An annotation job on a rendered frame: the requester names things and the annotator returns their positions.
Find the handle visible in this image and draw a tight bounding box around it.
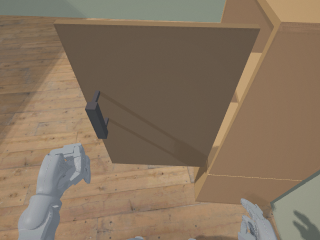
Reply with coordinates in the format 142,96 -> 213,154
85,90 -> 109,139

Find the robot left forearm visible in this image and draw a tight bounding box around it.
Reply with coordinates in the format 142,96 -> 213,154
18,194 -> 62,240

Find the robot left hand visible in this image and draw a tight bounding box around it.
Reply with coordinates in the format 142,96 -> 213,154
36,143 -> 91,199

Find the cupboard door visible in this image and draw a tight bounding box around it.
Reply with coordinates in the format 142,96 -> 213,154
53,19 -> 261,167

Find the robot right hand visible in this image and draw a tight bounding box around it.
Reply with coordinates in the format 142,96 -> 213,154
238,198 -> 278,240

